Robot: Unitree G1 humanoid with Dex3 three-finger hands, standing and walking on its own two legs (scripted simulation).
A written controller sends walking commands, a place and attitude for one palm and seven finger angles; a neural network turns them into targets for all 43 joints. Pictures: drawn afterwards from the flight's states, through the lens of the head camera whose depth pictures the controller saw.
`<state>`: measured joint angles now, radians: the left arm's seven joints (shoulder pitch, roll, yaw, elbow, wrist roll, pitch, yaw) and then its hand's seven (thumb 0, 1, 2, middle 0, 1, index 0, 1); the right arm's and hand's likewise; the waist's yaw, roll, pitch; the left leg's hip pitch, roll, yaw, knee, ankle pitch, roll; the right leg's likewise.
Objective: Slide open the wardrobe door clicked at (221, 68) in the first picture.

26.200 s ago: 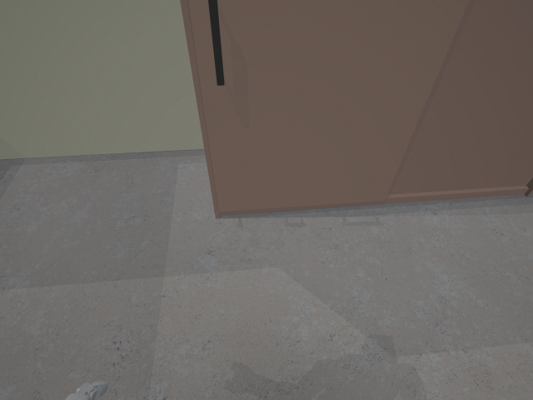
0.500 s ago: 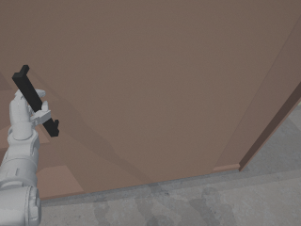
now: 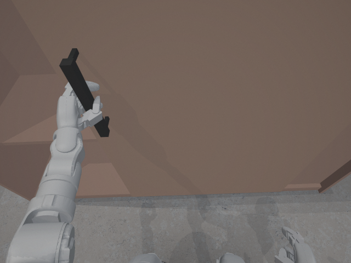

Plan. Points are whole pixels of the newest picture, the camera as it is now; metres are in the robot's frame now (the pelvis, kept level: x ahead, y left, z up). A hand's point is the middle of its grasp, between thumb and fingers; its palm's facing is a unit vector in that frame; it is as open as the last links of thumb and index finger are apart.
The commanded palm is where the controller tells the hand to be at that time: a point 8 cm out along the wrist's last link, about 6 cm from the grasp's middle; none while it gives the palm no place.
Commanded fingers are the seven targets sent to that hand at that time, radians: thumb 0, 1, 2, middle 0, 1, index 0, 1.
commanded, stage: stop walking and hold the door there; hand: left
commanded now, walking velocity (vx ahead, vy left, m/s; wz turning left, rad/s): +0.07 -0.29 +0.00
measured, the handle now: (91, 98) +0.46 +0.24 +0.10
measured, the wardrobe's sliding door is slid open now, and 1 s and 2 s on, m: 0.57 0.57 0.57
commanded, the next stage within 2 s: loosen the grip on the handle in 0.92 s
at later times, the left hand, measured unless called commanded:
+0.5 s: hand (96, 112) +0.41 +0.22 +0.10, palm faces +0.19 -0.97 -0.16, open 5.7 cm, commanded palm +0.38 +0.24 +0.09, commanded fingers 0.00 0.90 0.90 -0.45 -1.40 -0.45 -1.40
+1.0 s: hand (96, 113) +0.40 +0.21 +0.11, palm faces +0.17 -0.97 -0.16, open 5.9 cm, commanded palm +0.37 +0.26 +0.11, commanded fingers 0.00 0.90 0.90 -0.45 -1.40 -0.45 -1.40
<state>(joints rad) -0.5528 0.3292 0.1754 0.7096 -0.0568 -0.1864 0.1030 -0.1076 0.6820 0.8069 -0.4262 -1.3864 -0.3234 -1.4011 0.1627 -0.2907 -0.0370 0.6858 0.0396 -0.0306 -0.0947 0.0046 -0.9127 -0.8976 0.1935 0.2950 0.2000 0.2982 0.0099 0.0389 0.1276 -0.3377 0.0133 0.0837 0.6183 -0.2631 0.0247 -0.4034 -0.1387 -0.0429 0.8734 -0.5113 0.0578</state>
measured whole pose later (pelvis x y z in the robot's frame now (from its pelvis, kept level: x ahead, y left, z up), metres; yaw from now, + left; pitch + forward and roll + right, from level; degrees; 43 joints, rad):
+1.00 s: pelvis -0.01 +0.06 +0.01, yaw -1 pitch +1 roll -1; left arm -0.59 0.23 0.05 0.76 -0.10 -0.14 0.14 -0.04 0.75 0.77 -0.34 -1.34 -0.25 -1.40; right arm 0.26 -0.23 0.04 0.73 0.03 -0.01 -0.10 0.01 -0.91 -0.90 0.20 0.30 0.21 0.30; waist 0.03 0.04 0.03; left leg -0.28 0.01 0.12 0.53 -0.26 0.05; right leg -0.23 -0.01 -0.06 0.51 -0.29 0.00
